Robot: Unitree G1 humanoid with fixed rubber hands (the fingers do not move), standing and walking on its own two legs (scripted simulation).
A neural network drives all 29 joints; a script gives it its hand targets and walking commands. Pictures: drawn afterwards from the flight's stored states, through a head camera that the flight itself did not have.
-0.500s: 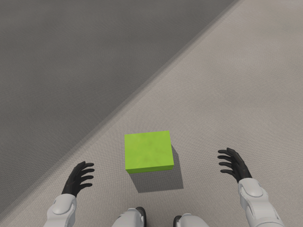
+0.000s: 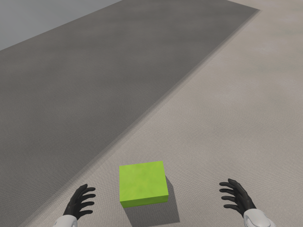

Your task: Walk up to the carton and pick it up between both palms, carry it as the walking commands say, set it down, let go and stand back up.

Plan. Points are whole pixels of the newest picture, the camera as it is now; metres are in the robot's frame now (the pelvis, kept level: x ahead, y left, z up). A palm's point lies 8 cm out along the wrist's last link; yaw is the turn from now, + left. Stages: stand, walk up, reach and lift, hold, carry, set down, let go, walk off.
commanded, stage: let go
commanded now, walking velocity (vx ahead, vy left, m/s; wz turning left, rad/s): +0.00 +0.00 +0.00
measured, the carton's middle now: (143, 184) +0.46 +0.07 -0.70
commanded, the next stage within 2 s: stand in 0.14 s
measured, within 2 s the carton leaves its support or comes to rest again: neither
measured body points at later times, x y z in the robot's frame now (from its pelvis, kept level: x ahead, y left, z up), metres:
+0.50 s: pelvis +0.02 +0.01 +0.00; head +0.03 +0.03 +0.45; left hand +0.17 +0.30 -0.10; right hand +0.16 -0.29 -0.08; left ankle +0.01 +0.12 -0.74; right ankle -0.04 -0.11 -0.74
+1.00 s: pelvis +0.02 +0.02 +0.00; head +0.02 +0.03 +0.45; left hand +0.14 +0.32 -0.11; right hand +0.13 -0.29 -0.09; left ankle +0.01 +0.12 -0.74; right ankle -0.04 -0.11 -0.74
